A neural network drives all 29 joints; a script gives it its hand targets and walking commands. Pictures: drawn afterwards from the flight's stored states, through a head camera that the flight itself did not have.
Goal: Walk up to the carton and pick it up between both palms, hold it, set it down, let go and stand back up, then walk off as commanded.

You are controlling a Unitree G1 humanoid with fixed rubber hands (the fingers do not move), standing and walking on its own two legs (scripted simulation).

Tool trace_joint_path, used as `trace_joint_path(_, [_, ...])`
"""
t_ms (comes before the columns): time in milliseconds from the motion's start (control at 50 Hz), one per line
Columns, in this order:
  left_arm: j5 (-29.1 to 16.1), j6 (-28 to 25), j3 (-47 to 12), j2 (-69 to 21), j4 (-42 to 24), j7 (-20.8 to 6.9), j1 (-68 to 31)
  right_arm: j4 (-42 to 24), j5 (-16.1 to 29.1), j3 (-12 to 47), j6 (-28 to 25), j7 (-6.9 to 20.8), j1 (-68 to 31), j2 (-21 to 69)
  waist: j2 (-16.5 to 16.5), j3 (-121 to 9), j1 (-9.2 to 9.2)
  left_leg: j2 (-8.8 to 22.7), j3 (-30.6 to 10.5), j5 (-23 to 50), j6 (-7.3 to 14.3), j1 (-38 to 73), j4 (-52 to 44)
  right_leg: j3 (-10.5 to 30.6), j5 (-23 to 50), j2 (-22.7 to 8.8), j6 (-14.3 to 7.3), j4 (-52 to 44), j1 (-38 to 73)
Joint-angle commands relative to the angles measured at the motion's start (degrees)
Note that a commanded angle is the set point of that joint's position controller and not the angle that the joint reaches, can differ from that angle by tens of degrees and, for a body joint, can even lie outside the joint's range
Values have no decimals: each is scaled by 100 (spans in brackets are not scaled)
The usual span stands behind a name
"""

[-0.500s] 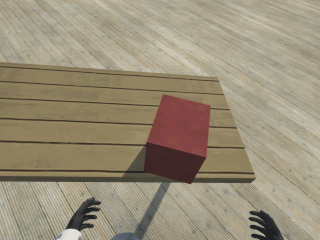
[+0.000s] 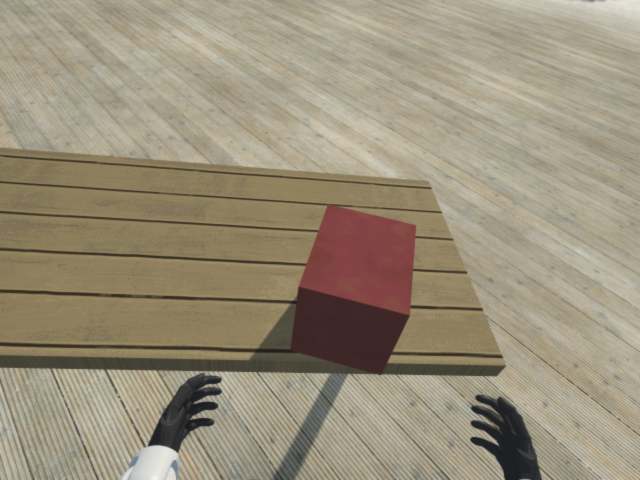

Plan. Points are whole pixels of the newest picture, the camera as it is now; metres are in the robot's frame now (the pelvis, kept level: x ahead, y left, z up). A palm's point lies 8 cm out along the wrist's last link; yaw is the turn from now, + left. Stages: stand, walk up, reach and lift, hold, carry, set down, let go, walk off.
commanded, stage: reach and lift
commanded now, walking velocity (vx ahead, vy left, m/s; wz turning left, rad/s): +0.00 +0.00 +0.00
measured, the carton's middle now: (353, 287) +0.48 -0.06 -0.07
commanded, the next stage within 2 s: none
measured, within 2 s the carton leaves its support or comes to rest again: neither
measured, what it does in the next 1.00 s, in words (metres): stands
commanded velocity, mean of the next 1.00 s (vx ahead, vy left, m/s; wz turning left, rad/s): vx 0.00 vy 0.00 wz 0.00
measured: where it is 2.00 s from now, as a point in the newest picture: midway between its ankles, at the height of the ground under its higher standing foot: outside the picture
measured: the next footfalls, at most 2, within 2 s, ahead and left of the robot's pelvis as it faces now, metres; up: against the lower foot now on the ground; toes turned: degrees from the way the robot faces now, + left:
none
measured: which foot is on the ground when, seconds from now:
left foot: down 0.00-1.00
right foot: down 0.00-1.00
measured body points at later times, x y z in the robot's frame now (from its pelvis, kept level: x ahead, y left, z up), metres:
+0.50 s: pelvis -0.01 +0.00 +0.00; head -0.05 +0.04 +0.44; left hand +0.28 +0.18 -0.01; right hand +0.24 -0.23 +0.01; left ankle +0.08 +0.03 -0.71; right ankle +0.06 -0.20 -0.71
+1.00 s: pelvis +0.02 -0.02 +0.00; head +0.01 +0.01 +0.45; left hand +0.36 +0.15 +0.02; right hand +0.32 -0.24 +0.02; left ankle +0.09 +0.03 -0.71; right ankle +0.06 -0.20 -0.71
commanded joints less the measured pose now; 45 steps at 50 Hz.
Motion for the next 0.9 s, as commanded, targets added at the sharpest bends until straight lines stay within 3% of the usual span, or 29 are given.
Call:
trace_joint_path(0, [-299,-687,42,252,-679,123,-1890,-1654,218,-40,-216,-168,-1442,-193,548,-669,-116,629,-1243,-2309,-610,-188,-2757,-78,-506,292,-373,-358,-146])
trace_joint_path(20, [-225,-712,62,315,-545,149,-1917,-1428,296,87,-157,-174,-1329,-241,669,-690,-150,707,-1322,-2630,-527,-288,-2786,-124,-570,333,-328,-243,-80])
trace_joint_path(100, [-501,-872,-108,238,-362,133,-2359,-1666,227,-52,-212,-273,-1817,-161,491,-876,-248,722,-1332,-2456,-593,-190,-2600,-125,-549,275,-325,-240,-347])
trace_joint_path(160, [-454,-849,-8,218,408,64,-2620,-1737,337,186,-49,-314,-2115,-38,333,-723,-147,776,-1435,-2891,-415,-753,-2619,-50,-588,292,-274,-81,-63])
trace_joint_path(200, [-559,-961,3,180,211,118,-2784,-2022,309,166,-120,-322,-2288,-46,297,-983,-120,752,-1472,-2668,-522,-377,-2543,-45,-602,218,-298,-153,-329])
trace_joint_path(220, [-544,-952,25,220,458,66,-2942,-1817,262,123,-39,-391,-2283,151,291,-944,-237,643,-1324,-2534,-461,-384,-2440,8,-695,170,-324,-260,-413])
trace_joint_path(260, [-674,-945,-42,331,839,22,-3658,-1629,287,143,120,-414,-2863,31,264,-723,-216,688,-1316,-2992,-427,-730,-2438,-22,-1118,167,-318,-151,-585])
trace_joint_path(280, [-647,-964,-43,382,883,-18,-3717,-1666,297,151,165,-472,-2831,-26,398,-967,-327,771,-1421,-3245,-328,-900,-2455,-53,-859,253,-290,22,-251])
trace_joint_path(300, [-669,-967,53,273,905,-25,-3722,-1768,362,179,192,-472,-2951,-82,418,-1050,-214,796,-1396,-3061,-327,-1073,-2488,-102,-719,314,-307,113,-47])
trace_joint_path(320, [-675,-1006,-44,313,1075,-49,-3527,-1575,408,331,287,-500,-2667,77,333,-953,-308,886,-1480,-3189,-365,-946,-2500,-11,-675,252,-281,40,-120])
trace_joint_path(340, [-668,-981,56,278,654,12,-3603,-1835,367,184,286,-486,-2900,-79,432,-1363,-175,908,-1616,-2873,-443,-597,-2534,-64,-428,275,-305,121,-231])
trace_joint_path(360, [-739,-940,-134,371,822,32,-4137,-1550,371,119,339,-490,-3391,-55,411,-1113,-325,867,-1679,-3219,-555,-554,-2505,-13,-763,186,-324,-53,-598])
trace_joint_path(380, [-637,-897,-85,358,832,44,-4248,-1378,375,166,417,-467,-3377,-5,550,-1046,-377,914,-1762,-3432,-543,-677,-2537,4,-687,189,-307,5,-534])
trace_joint_path(400, [-594,-897,16,181,655,12,-3773,-1577,427,193,421,-507,-3116,-8,583,-1170,-235,946,-1697,-3254,-490,-829,-2647,-58,-413,288,-284,78,-105])
trace_joint_path(420, [-645,-869,-3,257,846,-20,-4242,-1422,314,43,471,-545,-3537,-58,619,-1177,-336,840,-1623,-3251,-470,-799,-2496,-16,-694,284,-347,80,-450])
trace_joint_path(440, [-754,-839,116,444,1035,-57,-4306,-1470,228,215,557,-588,-3448,71,247,-1271,-284,811,-1623,-3224,-443,-656,-2405,9,-822,206,-331,21,-502])
trace_joint_path(460, [-787,-760,-31,402,1194,-102,-4426,-1235,336,192,639,-611,-3569,124,294,-985,-433,820,-1597,-3184,-451,-810,-2456,-21,-797,229,-344,-79,-447])
trace_joint_path(500, [-623,-746,128,464,881,-66,-4647,-1188,432,179,741,-643,-3744,-64,637,-1300,-377,920,-1695,-3344,-436,-837,-2530,-23,-668,303,-339,55,-287])
trace_joint_path(520, [-636,-696,2,344,984,-62,-4640,-938,280,79,779,-689,-3796,129,574,-1176,-511,968,-1723,-3427,-517,-907,-2582,25,-557,250,-314,-28,-286])
trace_joint_path(540, [-564,-684,128,370,983,-113,-4328,-951,313,118,797,-710,-3384,121,576,-1149,-431,909,-1630,-3013,-530,-742,-2492,-4,-396,290,-304,-10,-269])
trace_joint_path(580, [-704,-635,19,426,1115,-127,-5059,-900,210,-67,905,-764,-4123,64,689,-1176,-571,842,-1645,-3361,-496,-1017,-2483,-7,-667,310,-377,25,-329])
trace_joint_path(620, [-899,-611,-27,428,1143,-97,-5226,-1163,306,63,954,-754,-4377,122,565,-1490,-456,832,-1668,-3513,-463,-885,-2506,-2,-949,255,-412,-9,-526])
trace_joint_path(660, [-947,-607,27,475,1043,-113,-5008,-1344,414,169,1002,-779,-4250,92,450,-1600,-429,827,-1655,-2996,-501,-690,-2480,18,-590,214,-383,-79,-396])
trace_joint_path(740, [-830,-490,72,468,814,-72,-5249,-1322,280,-124,1077,-882,-4573,74,495,-1915,-547,866,-1702,-2883,-520,-708,-2455,-11,-472,260,-398,-7,-418])
trace_joint_path(760, [-835,-457,82,429,1076,-137,-5436,-1169,197,-61,1121,-910,-4561,125,467,-1933,-600,844,-1576,-2653,-524,-633,-2374,-15,-412,260,-375,-43,-497])
trace_joint_path(780, [-860,-419,105,467,1287,-171,-5473,-1163,254,9,1147,-907,-4785,130,413,-1874,-502,726,-1501,-2505,-481,-640,-2288,-40,-605,262,-419,-79,-656])
trace_joint_path(800, [-860,-432,47,524,1100,-164,-5674,-1149,240,-88,1134,-924,-4829,59,583,-1908,-636,793,-1581,-2581,-580,-556,-2329,-95,-567,297,-430,-47,-668])
trace_joint_path(820, [-773,-408,179,548,914,-143,-5507,-1369,393,7,1113,-928,-4828,27,573,-2204,-449,816,-1623,-2393,-581,-368,-2352,-40,-478,250,-398,-104,-596])
trace_joint_path(880, [-965,-399,41,476,1100,-135,-5849,-1260,281,-176,1103,-924,-5150,13,455,-2472,-666,781,-1547,-2079,-572,-496,-2173,-69,-373,286,-420,7,-913])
